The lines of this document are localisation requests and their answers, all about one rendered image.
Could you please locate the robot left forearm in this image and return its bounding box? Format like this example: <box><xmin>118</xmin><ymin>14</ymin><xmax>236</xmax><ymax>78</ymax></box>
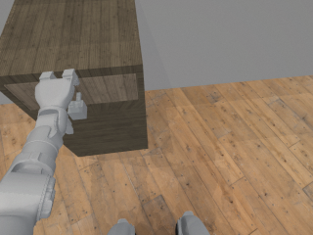
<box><xmin>0</xmin><ymin>106</ymin><xmax>67</xmax><ymax>189</ymax></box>

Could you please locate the robot left shin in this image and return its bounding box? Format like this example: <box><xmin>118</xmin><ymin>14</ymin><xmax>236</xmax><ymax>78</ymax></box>
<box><xmin>117</xmin><ymin>218</ymin><xmax>128</xmax><ymax>223</ymax></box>

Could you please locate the robot left hand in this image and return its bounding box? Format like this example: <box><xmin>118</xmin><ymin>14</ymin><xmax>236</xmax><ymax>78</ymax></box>
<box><xmin>34</xmin><ymin>69</ymin><xmax>80</xmax><ymax>134</ymax></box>

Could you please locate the robot left upper arm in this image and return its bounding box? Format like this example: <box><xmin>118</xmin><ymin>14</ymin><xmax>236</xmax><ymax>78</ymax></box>
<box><xmin>0</xmin><ymin>171</ymin><xmax>56</xmax><ymax>235</ymax></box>

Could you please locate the left robot thigh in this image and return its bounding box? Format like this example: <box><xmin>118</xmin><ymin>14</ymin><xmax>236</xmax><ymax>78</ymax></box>
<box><xmin>107</xmin><ymin>222</ymin><xmax>135</xmax><ymax>235</ymax></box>

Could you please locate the handle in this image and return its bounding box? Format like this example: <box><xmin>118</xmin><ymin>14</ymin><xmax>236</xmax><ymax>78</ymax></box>
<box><xmin>67</xmin><ymin>92</ymin><xmax>87</xmax><ymax>120</ymax></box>

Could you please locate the drawer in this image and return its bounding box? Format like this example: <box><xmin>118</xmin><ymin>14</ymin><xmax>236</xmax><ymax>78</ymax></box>
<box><xmin>4</xmin><ymin>73</ymin><xmax>139</xmax><ymax>110</ymax></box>

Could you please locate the cabinet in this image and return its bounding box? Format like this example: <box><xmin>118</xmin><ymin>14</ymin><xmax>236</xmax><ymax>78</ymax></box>
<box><xmin>0</xmin><ymin>0</ymin><xmax>149</xmax><ymax>157</ymax></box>

